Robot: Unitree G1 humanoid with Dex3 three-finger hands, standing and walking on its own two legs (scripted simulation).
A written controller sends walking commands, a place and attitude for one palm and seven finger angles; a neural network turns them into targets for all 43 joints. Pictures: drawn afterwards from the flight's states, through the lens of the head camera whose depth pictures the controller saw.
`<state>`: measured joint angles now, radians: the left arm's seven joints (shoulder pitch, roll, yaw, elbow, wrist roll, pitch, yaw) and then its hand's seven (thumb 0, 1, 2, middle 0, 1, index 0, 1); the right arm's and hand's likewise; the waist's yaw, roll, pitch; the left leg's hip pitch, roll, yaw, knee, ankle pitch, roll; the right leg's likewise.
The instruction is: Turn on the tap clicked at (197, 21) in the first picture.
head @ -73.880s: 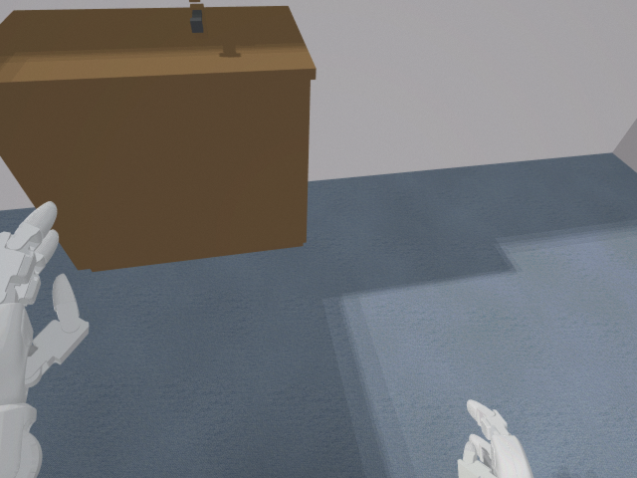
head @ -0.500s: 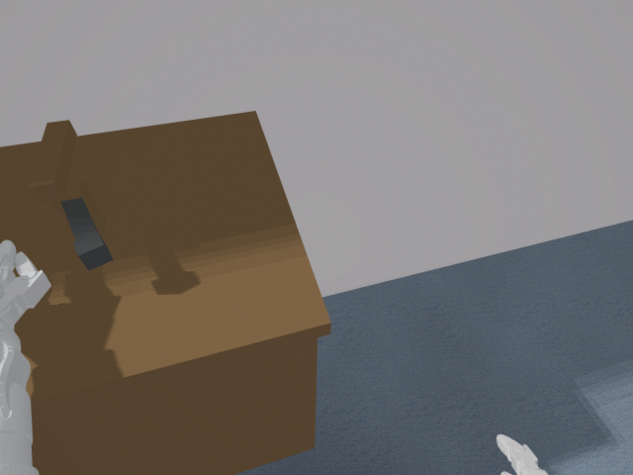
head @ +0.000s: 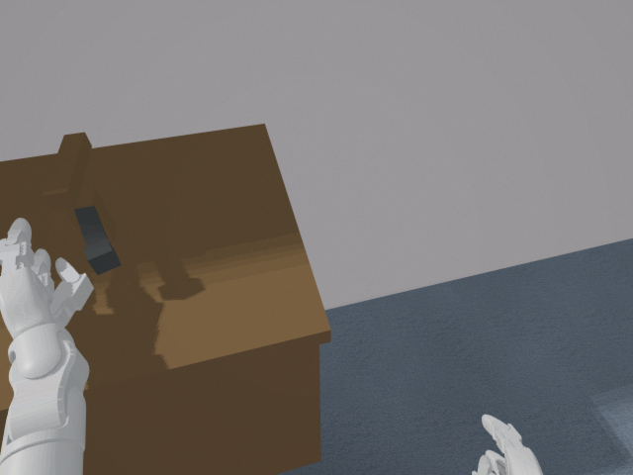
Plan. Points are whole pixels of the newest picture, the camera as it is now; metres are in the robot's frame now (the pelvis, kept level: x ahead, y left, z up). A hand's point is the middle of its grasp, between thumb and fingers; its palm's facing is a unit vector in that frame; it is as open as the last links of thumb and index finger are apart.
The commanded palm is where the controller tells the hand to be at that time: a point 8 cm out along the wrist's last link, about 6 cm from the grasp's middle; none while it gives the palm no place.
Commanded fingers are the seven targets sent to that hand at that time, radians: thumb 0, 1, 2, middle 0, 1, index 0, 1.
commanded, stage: push the lever round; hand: left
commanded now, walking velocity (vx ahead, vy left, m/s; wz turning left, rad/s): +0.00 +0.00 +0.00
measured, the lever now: (102, 256) +0.33 +0.29 +0.12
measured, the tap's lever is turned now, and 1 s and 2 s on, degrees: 19 41 57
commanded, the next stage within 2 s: none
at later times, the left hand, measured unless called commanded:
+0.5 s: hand (103, 276) +0.32 +0.29 +0.10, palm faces +0.73 -0.68 -0.06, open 7.7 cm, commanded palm +0.27 +0.31 +0.11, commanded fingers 0.00 0.90 0.90 -0.15 -0.15 -0.15 -0.15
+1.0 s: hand (140, 258) +0.35 +0.26 +0.10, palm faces +0.78 -0.62 -0.06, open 7.7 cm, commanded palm +0.30 +0.28 +0.11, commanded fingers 0.00 0.90 0.90 -0.15 -0.15 -0.15 -0.15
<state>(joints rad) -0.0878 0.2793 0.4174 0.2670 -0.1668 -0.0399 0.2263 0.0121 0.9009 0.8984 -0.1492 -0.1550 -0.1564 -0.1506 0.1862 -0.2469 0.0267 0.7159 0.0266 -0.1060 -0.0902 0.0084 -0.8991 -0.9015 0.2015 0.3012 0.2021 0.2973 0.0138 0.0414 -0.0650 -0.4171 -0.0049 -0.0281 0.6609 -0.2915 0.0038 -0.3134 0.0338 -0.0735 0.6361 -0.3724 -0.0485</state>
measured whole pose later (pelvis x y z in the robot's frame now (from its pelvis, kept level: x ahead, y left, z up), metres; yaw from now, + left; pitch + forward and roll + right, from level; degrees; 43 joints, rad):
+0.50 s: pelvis +0.00 +0.00 +0.00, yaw +0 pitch +2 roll +0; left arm -0.14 0.20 0.38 0.28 -0.10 -0.02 0.44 0.03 0.92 0.90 -0.15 -0.15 -0.16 -0.15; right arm 0.19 -0.25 0.01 0.74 0.01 -0.05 -0.08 0.01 -0.90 -0.90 0.20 0.30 0.20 0.30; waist 0.01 0.04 -0.06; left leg -0.41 0.00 -0.03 0.65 -0.28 0.00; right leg -0.30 0.04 -0.08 0.63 -0.37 -0.05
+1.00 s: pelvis -0.01 +0.00 +0.00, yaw +1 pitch +3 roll -1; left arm -0.31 0.10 0.29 0.39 -0.02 0.02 0.66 0.00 0.92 0.90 -0.15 -0.15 -0.16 -0.15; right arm 0.15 -0.22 0.01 0.76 -0.02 -0.02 -0.05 0.01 -0.90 -0.90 0.20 0.30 0.20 0.30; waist 0.00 0.04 -0.07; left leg -0.43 -0.01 -0.04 0.66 -0.28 0.00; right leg -0.32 0.03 -0.08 0.64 -0.36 -0.05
